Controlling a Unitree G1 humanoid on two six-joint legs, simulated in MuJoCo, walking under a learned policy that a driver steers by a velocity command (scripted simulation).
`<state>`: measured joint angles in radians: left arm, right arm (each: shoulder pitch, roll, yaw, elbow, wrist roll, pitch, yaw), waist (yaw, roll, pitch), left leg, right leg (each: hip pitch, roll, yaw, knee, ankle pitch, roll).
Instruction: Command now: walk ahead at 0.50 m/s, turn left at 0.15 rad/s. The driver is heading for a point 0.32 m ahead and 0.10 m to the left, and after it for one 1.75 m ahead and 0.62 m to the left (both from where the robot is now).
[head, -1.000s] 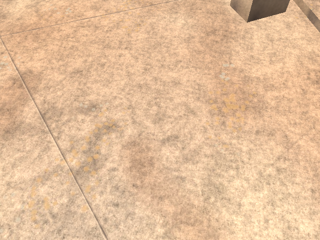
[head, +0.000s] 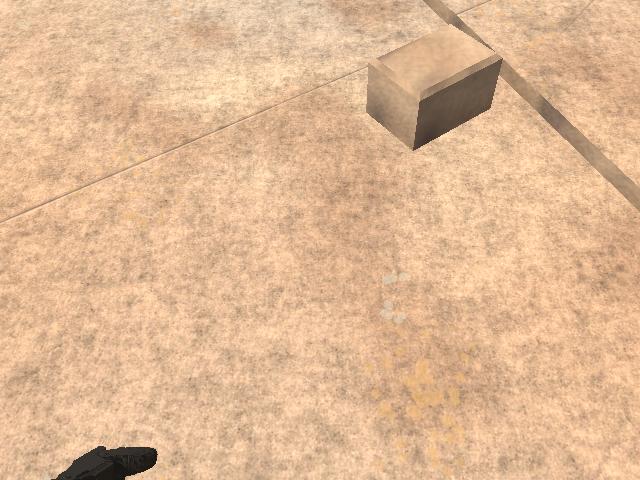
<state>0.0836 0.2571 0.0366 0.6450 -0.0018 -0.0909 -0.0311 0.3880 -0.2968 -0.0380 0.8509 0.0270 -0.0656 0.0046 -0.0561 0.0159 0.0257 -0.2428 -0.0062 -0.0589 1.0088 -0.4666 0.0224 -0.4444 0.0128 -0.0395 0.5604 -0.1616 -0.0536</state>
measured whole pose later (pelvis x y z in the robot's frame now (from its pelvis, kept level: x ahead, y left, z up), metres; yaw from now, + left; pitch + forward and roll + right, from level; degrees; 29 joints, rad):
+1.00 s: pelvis +0.31 +0.01 +0.01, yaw +29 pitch +2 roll +1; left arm 0.19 0.27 0.05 0.74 0.03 -0.01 0.01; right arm 0.17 -0.32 -0.08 0.61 0.00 0.04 -0.03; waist 0.01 0.04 0.01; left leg -0.50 -0.15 -0.18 0.89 -0.46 -0.01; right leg -0.31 0.01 0.05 0.52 -0.24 -0.01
